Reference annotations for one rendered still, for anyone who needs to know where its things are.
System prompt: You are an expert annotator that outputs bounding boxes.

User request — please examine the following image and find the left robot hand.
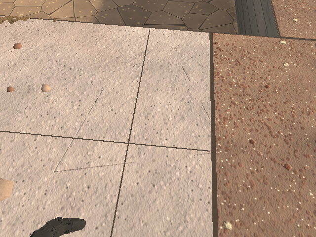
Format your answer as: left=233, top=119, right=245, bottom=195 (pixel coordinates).
left=30, top=216, right=86, bottom=237

